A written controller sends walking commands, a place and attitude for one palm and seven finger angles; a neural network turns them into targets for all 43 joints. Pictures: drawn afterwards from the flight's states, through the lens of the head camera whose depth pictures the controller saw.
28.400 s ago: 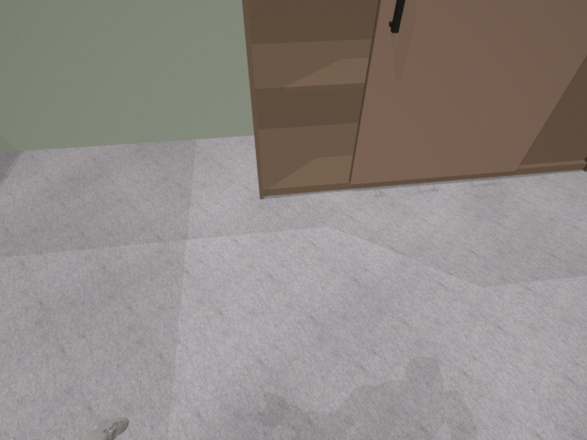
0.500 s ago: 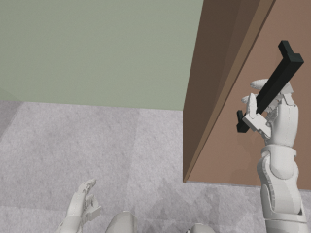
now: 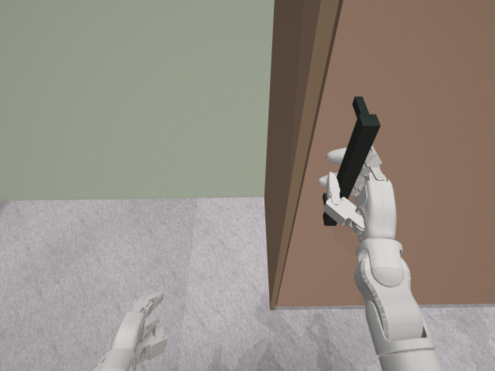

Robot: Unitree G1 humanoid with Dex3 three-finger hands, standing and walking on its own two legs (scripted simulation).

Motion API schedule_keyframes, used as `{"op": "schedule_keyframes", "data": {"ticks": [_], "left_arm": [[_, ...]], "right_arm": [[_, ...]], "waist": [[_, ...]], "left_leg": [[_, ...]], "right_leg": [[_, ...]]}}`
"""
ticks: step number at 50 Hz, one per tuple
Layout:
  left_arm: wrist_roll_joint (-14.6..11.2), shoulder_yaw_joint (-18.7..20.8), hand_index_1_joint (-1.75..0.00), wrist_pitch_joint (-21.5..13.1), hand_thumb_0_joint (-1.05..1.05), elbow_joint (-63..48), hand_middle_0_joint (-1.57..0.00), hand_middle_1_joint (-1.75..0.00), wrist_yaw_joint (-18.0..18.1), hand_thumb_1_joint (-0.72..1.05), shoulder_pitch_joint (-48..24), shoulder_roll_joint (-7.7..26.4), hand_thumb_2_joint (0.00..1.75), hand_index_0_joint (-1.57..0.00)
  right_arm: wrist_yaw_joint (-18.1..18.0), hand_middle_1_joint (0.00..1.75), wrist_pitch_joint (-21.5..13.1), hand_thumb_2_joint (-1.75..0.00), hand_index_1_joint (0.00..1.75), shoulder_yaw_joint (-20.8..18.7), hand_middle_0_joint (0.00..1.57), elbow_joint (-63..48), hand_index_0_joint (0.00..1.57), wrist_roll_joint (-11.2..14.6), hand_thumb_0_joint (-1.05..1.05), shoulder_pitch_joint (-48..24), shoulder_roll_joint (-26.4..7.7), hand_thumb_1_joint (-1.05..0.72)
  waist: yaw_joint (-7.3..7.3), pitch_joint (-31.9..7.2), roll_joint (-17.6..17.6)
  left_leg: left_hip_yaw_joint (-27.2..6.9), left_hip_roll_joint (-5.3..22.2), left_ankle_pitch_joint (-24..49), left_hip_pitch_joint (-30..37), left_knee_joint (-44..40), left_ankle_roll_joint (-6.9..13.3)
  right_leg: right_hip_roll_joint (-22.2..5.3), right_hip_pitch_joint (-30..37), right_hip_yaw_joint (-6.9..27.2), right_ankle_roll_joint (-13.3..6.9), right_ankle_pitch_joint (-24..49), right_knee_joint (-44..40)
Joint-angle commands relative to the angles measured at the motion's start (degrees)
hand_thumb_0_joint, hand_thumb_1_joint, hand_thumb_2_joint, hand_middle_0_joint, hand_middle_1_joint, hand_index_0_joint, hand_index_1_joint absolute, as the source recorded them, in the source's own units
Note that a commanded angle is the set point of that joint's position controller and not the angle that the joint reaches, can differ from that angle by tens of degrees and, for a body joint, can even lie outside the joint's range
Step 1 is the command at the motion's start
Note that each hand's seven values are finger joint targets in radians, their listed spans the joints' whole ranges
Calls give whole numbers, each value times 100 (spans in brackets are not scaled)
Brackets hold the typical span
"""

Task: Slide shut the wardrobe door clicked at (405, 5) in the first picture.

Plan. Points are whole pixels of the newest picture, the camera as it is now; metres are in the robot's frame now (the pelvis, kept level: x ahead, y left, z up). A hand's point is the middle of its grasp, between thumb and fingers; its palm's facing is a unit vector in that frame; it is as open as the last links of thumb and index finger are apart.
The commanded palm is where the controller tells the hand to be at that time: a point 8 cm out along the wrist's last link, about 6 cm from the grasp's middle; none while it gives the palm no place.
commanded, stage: stop walking and hold the door there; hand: right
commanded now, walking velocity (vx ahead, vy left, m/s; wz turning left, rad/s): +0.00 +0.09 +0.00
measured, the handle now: (342, 170) +0.38 -0.14 +0.12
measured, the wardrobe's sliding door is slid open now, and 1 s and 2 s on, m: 0.00 0.00 0.00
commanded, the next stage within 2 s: loosen the grip on the handle in 0.48 s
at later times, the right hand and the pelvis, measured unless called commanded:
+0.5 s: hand (327, 201) +0.33 -0.11 +0.11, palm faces +0.18 +0.98 -0.13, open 5.9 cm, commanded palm +0.30 -0.13 +0.10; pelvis +0.01 +0.03 -0.01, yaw +0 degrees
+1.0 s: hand (328, 202) +0.33 -0.12 +0.11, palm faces +0.16 +0.98 -0.14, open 13.4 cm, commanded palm +0.29 -0.16 +0.12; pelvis -0.03 +0.02 -0.02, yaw +0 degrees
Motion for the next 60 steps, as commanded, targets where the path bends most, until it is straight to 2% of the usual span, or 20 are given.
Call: {"op": "schedule_keyframes", "data": {"ticks": [1,4,6,7,12,28,29,30,31,32,34,35,36,39,41,44,48,50,54,60], "left_arm": [[1,235,-30,-262,0,-816,-20,-30,2,90,-379,648,90,-20],[-25,207,-30,-226,0,-857,-20,-30,46,90,-435,634,90,-20],[-30,184,-30,-204,0,-869,-20,-30,118,90,-488,540,90,-20],[3,143,-30,-196,0,-853,-20,-30,147,90,-535,480,90,-20],[-23,192,-30,-174,0,-747,-20,-30,259,90,-389,559,90,-20],[-3,184,-30,-44,0,-697,-20,-30,349,90,-424,659,90,-20],[128,811,-30,-182,0,-920,-20,-30,283,90,-58,990,90,-20],[258,998,-30,-353,0,-224,-20,-30,215,90,-550,1217,90,-20],[-63,732,-30,-561,0,-380,-20,-30,81,90,70,883,90,-20],[-219,623,-30,-647,0,-527,-20,-30,-42,90,185,815,90,-20],[-175,576,-30,-766,0,-607,-20,-30,-69,90,-133,930,90,-20],[-150,535,-30,-800,0,-567,-20,-30,-87,90,-164,898,90,-20],[-142,476,-30,-833,0,-684,-20,-30,-135,90,-268,869,90,-20],[-130,451,-30,-933,0,-750,-20,-30,-187,90,-155,872,90,-20],[-100,436,-30,-967,0,-799,-20,-30,-181,90,-132,870,90,-20],[-126,361,-30,-1050,0,-786,-20,-30,-87,90,-117,870,90,-20],[-179,329,-30,-1138,0,-653,-20,-30,89,90,-107,910,90,-20],[-146,342,-30,-1177,0,-720,-20,-30,103,90,-214,942,90,-20],[-129,311,-30,-1251,0,-691,-20,-30,102,90,-190,886,90,-20],[-32,409,-30,-1301,0,-686,-20,-30,36,90,53,905,90,-20]], "right_arm": [[474,140,-464,-90,140,1180,45,-1478,45,-138,0,-1828,510,-90],[408,140,-515,-90,140,793,45,-1479,45,-196,0,-1648,143,-90],[350,140,-490,-90,140,560,45,-1515,45,-166,0,-1547,-95,-90],[351,140,-474,-90,140,542,45,-1512,45,-145,0,-1518,-113,-90],[269,140,-371,-90,140,217,45,-1287,45,-75,0,-1062,-289,-90],[285,140,-448,-90,140,209,45,-732,45,-59,0,-849,-215,-90],[180,140,-699,-90,140,-3698,45,-1837,45,-637,0,-5125,-4708,-90],[409,140,10,-84,140,-2912,45,-15,45,-272,0,-5991,-3454,-78],[533,140,179,-78,140,-1341,45,933,45,-309,0,-3606,-1298,-66],[726,140,102,-73,140,-784,45,551,45,62,0,-2146,8,-54],[717,140,21,-61,140,-1424,45,-154,45,801,0,-1528,-329,-30],[599,140,11,-55,140,-1545,45,-37,45,872,0,-1292,-380,-17],[486,140,-86,-49,140,-1027,45,-452,45,765,0,-1704,-93,-5],[-59,140,-348,-32,140,-374,45,-205,45,-238,0,-2500,-193,31],[-324,137,-470,-20,137,-297,42,93,42,-683,0,-2648,-305,55],[-260,132,-635,-20,132,-294,38,322,38,-572,0,-2927,-397,55],[77,125,-708,-20,125,-520,33,695,33,-180,0,-3404,-599,55],[100,122,-754,-20,122,-1352,30,358,30,-17,0,-2585,-1325,55],[63,115,-720,-20,115,-1209,25,156,25,192,0,-2290,-975,55],[20,115,-710,-20,115,-985,25,-764,25,71,0,-1671,-794,55]], "waist": [[582,-1775,-1159],[499,-1884,-576],[532,-1943,62],[542,-1814,80],[531,-2037,721],[476,-1591,186],[20,-45,2211],[483,-1887,142],[408,-1975,857],[326,-2181,503],[-166,-3106,-937],[-99,-2883,-815],[63,-2562,-542],[473,-1368,182],[428,-1301,114],[417,-1299,313],[473,-1267,456],[94,-1708,147],[136,-1490,164],[159,-1972,153]], "left_leg": [[144,-17,234,-26,-520,9],[27,122,1626,858,-1513,31],[-490,627,2711,1100,-1496,177],[-597,772,2421,851,-1583,213],[-434,658,3151,927,-1586,114],[-137,433,1980,615,-1845,6],[-695,331,2973,116,-2552,-172],[-229,154,4113,1274,-1270,440],[256,-105,3768,904,-979,310],[405,-199,3230,610,-992,199],[263,-69,2474,791,-1061,241],[337,-77,2155,768,-1117,234],[330,-74,1797,618,-1164,188],[245,-34,405,-253,-1139,109],[149,4,41,-367,-1123,144],[29,7,-276,-367,-1188,154],[-131,22,-733,-361,-1417,106],[-177,25,-564,177,-1398,152],[-106,43,-7,215,-1384,136],[32,6,1610,533,-1034,140]], "right_leg": [[-1235,1484,563,-492,3055,-202],[-959,938,315,-269,2297,183],[-562,432,32,4,1314,410],[-405,306,-2,86,699,348],[-215,617,-34,-2,1403,503],[-236,659,14,-57,1520,20],[-281,-287,-253,-197,1037,574],[232,290,-137,-51,2296,221],[231,695,-226,104,2881,69],[99,1010,-71,189,3285,173],[172,1463,-134,328,2558,317],[167,1207,-96,357,1960,262],[191,843,-73,272,1285,204],[151,-155,66,50,-713,78],[179,-367,65,-4,-1229,57],[192,-458,85,-50,-1560,133],[279,-538,-79,-75,-1564,381],[284,-478,-139,-69,-1213,319],[235,-424,-157,-71,-649,349],[184,-22,-163,-74,773,525]]}}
